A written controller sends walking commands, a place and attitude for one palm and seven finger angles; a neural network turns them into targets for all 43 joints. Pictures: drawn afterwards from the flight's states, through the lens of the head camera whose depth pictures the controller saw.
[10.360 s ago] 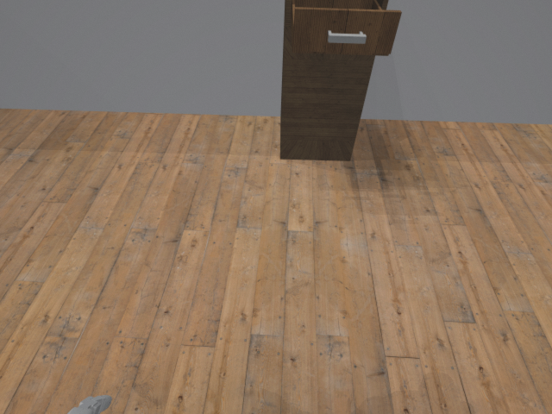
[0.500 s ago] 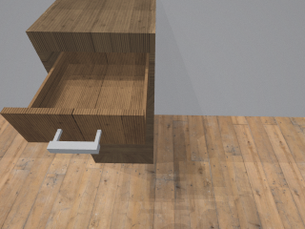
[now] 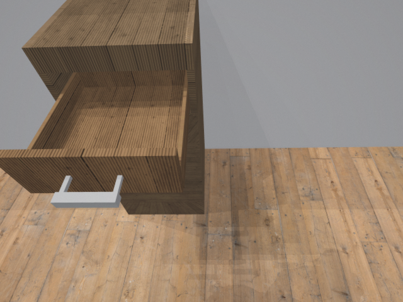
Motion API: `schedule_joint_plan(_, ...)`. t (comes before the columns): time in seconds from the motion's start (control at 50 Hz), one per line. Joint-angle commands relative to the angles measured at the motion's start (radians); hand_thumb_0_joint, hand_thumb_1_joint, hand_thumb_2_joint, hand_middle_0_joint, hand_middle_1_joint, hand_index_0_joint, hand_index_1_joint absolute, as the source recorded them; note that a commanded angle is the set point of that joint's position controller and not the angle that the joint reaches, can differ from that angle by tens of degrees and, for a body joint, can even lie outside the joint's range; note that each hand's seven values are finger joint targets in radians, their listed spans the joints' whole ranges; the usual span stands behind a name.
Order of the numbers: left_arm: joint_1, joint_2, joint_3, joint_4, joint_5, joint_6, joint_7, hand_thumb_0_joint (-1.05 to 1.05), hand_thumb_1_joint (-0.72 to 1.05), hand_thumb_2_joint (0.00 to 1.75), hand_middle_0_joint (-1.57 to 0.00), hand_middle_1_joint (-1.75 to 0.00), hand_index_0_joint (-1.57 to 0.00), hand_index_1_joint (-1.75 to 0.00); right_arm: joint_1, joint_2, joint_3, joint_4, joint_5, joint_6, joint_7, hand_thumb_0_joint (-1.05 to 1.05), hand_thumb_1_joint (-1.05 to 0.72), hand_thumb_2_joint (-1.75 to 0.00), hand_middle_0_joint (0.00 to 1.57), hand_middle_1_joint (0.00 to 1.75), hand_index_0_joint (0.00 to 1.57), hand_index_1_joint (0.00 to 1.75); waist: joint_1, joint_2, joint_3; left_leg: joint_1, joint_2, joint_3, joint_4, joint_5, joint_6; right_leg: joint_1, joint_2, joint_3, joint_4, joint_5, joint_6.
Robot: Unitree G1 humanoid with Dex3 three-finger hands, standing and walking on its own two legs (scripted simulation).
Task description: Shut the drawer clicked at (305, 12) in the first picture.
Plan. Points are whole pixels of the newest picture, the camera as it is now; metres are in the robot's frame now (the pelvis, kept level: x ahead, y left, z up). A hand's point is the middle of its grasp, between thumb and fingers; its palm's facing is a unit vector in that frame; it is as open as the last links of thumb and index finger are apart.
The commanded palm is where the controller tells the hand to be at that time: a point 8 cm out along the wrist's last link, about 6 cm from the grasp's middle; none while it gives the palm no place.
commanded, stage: come to a stop and stand still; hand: left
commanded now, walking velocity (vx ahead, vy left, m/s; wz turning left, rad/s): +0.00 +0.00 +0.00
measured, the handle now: (90, 190) +0.32 +0.25 +0.04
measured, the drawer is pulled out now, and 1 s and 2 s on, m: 0.28 0.28 0.27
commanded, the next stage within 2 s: look again from close up in 0.40 s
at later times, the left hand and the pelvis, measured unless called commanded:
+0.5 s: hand out of the picture -0.03 +0.18 -0.16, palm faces +0.01 -0.98 -0.22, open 7.4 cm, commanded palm none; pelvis -0.03 +0.00 +0.01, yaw -1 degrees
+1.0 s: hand out of the picture +0.00 +0.17 -0.16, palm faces +0.01 -0.98 -0.17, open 7.3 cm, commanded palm none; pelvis +0.01 +0.02 +0.01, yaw -1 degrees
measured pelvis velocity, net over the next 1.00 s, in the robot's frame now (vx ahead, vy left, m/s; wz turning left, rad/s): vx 0.01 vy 0.02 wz -0.02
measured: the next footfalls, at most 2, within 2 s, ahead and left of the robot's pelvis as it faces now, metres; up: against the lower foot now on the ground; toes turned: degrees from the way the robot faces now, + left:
left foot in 0.12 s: +0.03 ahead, +0.12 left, +0.00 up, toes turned +3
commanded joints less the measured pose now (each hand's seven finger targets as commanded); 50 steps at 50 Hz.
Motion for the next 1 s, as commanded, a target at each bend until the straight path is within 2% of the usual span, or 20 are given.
schedule_joint_plan(0.0,0.038,0.164,0.024,-0.063,0.006,-0.013,0.007,0.0,0.9,0.9,-0.2,-0.3,-0.2,-0.3,0.06,-0.015,0.003,-0.077,0.001,-0.019,0.01,0.0,-0.9,-0.9,0.2,0.3,0.2,0.3,-0.015,-0.11,-0.14,-0.005,-0.018,0.016,-0.066,-0.008,0.003,0.118,-0.245,0.243,-0.211,0.57,-0.132)
schedule_joint_plan(0.02,0.022,0.172,0.023,-0.068,0.001,-0.01,0.004,0.0,0.9,0.9,-0.2,-0.3,-0.2,-0.3,0.094,-0.01,0.007,-0.068,-0.001,-0.019,0.013,0.0,-0.9,-0.9,0.2,0.3,0.2,0.3,-0.026,-0.105,-0.131,0.056,-0.031,0.037,-0.158,0.072,0.001,0.087,-0.209,0.206,-0.213,0.442,-0.114)
schedule_joint_plan(0.04,0.01,0.169,0.019,-0.062,-0.006,-0.004,0.0,0.0,0.9,0.9,-0.2,-0.3,-0.2,-0.3,0.113,-0.019,0.008,-0.053,-0.003,-0.021,0.014,0.0,-0.9,-0.9,0.2,0.3,0.2,0.3,-0.037,-0.126,-0.097,0.122,-0.038,0.048,-0.229,0.143,0.0,0.005,-0.188,0.193,-0.232,0.237,-0.081)
schedule_joint_plan(0.06,-0.003,0.161,0.017,-0.058,-0.011,0.002,-0.005,0.0,0.9,0.9,-0.2,-0.3,-0.2,-0.3,0.136,-0.035,0.009,-0.042,-0.006,-0.024,0.014,0.0,-0.9,-0.9,0.2,0.3,0.2,0.3,-0.045,-0.111,-0.059,0.167,-0.026,0.032,-0.293,0.175,0.008,-0.072,-0.16,0.192,-0.249,0.023,-0.053)
schedule_joint_plan(0.08,-0.013,0.145,0.012,-0.062,-0.015,0.009,-0.01,0.0,0.9,0.9,-0.2,-0.3,-0.2,-0.3,0.14,-0.062,0.007,-0.043,-0.009,-0.028,0.014,0.0,-0.9,-0.9,0.2,0.3,0.2,0.3,-0.045,-0.06,-0.007,0.172,0.004,-0.001,-0.331,0.169,0.021,-0.139,-0.125,0.186,-0.257,-0.143,-0.025)
schedule_joint_plan(0.1,-0.012,0.126,0.01,-0.068,-0.017,0.016,-0.013,0.0,0.9,0.9,-0.2,-0.3,-0.2,-0.3,0.13,-0.093,0.005,-0.051,-0.017,-0.034,0.012,0.0,-0.9,-0.9,0.2,0.3,0.2,0.3,-0.035,0.028,0.037,0.093,0.069,-0.087,-0.414,0.114,0.049,-0.141,-0.084,0.167,-0.247,-0.196,0.002)
schedule_joint_plan(0.12,0.016,0.106,0.008,-0.074,-0.015,0.019,-0.016,0.0,0.9,0.9,-0.2,-0.3,-0.2,-0.3,0.114,-0.121,0.003,-0.067,-0.024,-0.041,0.011,0.0,-0.9,-0.9,0.2,0.3,0.2,0.3,-0.013,0.076,0.061,-0.022,0.144,-0.182,-0.503,0.024,0.083,-0.075,-0.047,0.128,-0.209,-0.133,0.021)
schedule_joint_plan(0.14,0.027,0.098,0.007,-0.072,-0.012,0.022,-0.017,0.0,0.9,0.9,-0.2,-0.3,-0.2,-0.3,0.066,-0.135,0.006,-0.08,-0.028,-0.036,0.012,0.0,-0.9,-0.9,0.2,0.3,0.2,0.3,0.009,0.102,0.079,-0.137,0.15,-0.201,-0.556,-0.102,0.089,0.015,-0.03,0.107,-0.193,-0.109,0.023)
schedule_joint_plan(0.16,0.041,0.097,0.005,-0.056,-0.004,0.025,-0.019,0.0,0.9,0.9,-0.2,-0.3,-0.2,-0.3,0.026,-0.122,0.011,-0.08,-0.028,-0.035,0.014,0.0,-0.9,-0.9,0.2,0.3,0.2,0.3,0.024,0.127,0.107,-0.191,0.118,-0.175,-0.577,-0.141,0.074,0.06,-0.029,0.104,-0.173,-0.075,0.019)
schedule_joint_plan(0.2,0.093,0.098,-0.002,-0.033,-0.006,0.019,-0.025,0.0,0.9,0.9,-0.2,-0.3,-0.2,-0.3,0.022,-0.108,0.021,-0.083,-0.024,-0.034,0.012,0.0,-0.9,-0.9,0.2,0.3,0.2,0.3,0.036,0.063,0.099,-0.188,0.075,-0.125,-0.545,-0.111,0.058,0.084,-0.046,0.142,-0.225,-0.093,0.014)
schedule_joint_plan(0.3,0.091,0.124,0.003,-0.019,-0.012,0.009,-0.028,0.0,0.9,0.9,-0.2,-0.3,-0.2,-0.3,0.13,-0.089,0.03,-0.03,-0.024,-0.025,0.013,0.0,-0.9,-0.9,0.2,0.3,0.2,0.3,-0.002,-0.096,0.033,-0.033,0.021,-0.052,-0.434,0.005,0.047,-0.023,-0.098,0.219,-0.362,-0.309,0.005)
schedule_joint_plan(0.34,0.081,0.114,0.003,-0.014,-0.014,0.005,-0.027,0.0,0.9,0.9,-0.2,-0.3,-0.2,-0.3,0.169,-0.082,0.031,-0.005,-0.024,-0.027,0.013,0.0,-0.9,-0.9,0.2,0.3,0.2,0.3,-0.016,-0.128,-0.004,0.027,0.018,-0.041,-0.413,0.073,0.046,-0.036,-0.105,0.218,-0.367,-0.283,0.003)
schedule_joint_plan(0.4,0.094,0.1,-0.004,0.007,-0.021,-0.005,-0.029,0.0,0.9,0.9,-0.2,-0.3,-0.2,-0.3,0.177,-0.072,0.042,0.022,-0.02,-0.045,0.009,0.0,-0.9,-0.9,0.2,0.3,0.2,0.3,-0.007,-0.051,-0.034,0.014,0.038,-0.063,-0.455,0.127,0.047,0.035,-0.092,0.195,-0.314,-0.141,0.002)
schedule_joint_plan(0.46,0.116,0.101,-0.006,0.029,-0.017,-0.001,-0.027,0.0,0.9,0.9,-0.2,-0.3,-0.2,-0.3,0.173,-0.071,0.045,0.04,-0.017,-0.045,0.009,0.0,-0.9,-0.9,0.2,0.3,0.2,0.3,0.006,-0.022,-0.006,-0.052,0.043,-0.076,-0.484,0.027,0.046,0.05,-0.091,0.194,-0.321,-0.204,0.007)
schedule_joint_plan(0.52,0.134,0.089,-0.01,0.055,-0.017,-0.001,-0.025,0.0,0.9,0.9,-0.2,-0.3,-0.2,-0.3,0.2,-0.048,0.05,0.072,-0.018,-0.04,0.007,0.0,-0.9,-0.9,0.2,0.3,0.2,0.3,0.005,-0.056,0.037,-0.05,0.037,-0.068,-0.473,0.056,0.046,0.02,-0.094,0.196,-0.329,-0.215,0.001)
schedule_joint_plan(0.6,0.151,0.071,-0.016,0.079,-0.021,-0.005,-0.023,0.0,0.9,0.9,-0.2,-0.3,-0.2,-0.3,0.222,-0.036,0.057,0.098,-0.016,-0.048,0.003,0.0,-0.9,-0.9,0.2,0.3,0.2,0.3,0.006,-0.025,0.027,-0.044,0.041,-0.07,-0.475,0.104,0.045,0.041,-0.093,0.188,-0.301,-0.132,-0.002)
schedule_joint_plan(0.72,0.163,0.053,-0.023,0.099,-0.019,-0.01,-0.019,0.0,0.9,0.9,-0.2,-0.3,-0.2,-0.3,0.23,-0.02,0.06,0.117,-0.011,-0.056,-0.002,0.0,-0.9,-0.9,0.2,0.3,0.2,0.3,0.009,-0.057,0.008,-0.025,0.05,-0.07,-0.478,0.162,0.044,0.08,-0.093,0.172,-0.276,-0.025,-0.002)
schedule_joint_plan(0.8,0.17,0.04,-0.028,0.11,-0.021,-0.013,-0.016,0.0,0.9,0.9,-0.2,-0.3,-0.2,-0.3,0.218,-0.019,0.062,0.124,-0.01,-0.063,-0.006,0.0,-0.9,-0.9,0.2,0.3,0.2,0.3,0.01,-0.01,0.003,0.001,0.058,-0.069,-0.472,0.232,0.044,0.095,-0.091,0.161,-0.246,0.093,-0.002)
schedule_joint_plan(0.84,0.169,0.035,-0.028,0.112,-0.019,-0.014,-0.015,0.0,0.9,0.9,-0.2,-0.3,-0.2,-0.3,0.214,-0.021,0.06,0.124,-0.008,-0.066,-0.009,0.0,-0.9,-0.9,0.2,0.3,0.2,0.3,0.01,-0.015,-0.008,0.012,0.064,-0.069,-0.469,0.274,0.045,0.111,-0.088,0.152,-0.229,0.155,0.002)
schedule_joint_plan(0.98,0.169,0.036,-0.028,0.114,-0.017,-0.013,-0.014,0.0,0.9,0.9,-0.2,-0.3,-0.2,-0.3,0.185,-0.021,0.057,0.122,-0.007,-0.064,-0.011,0.0,-0.9,-0.9,0.2,0.3,0.2,0.3,0.008,-0.036,0.006,0.043,0.063,-0.058,-0.462,0.296,0.045,0.103,-0.093,0.153,-0.23,0.194,0.005)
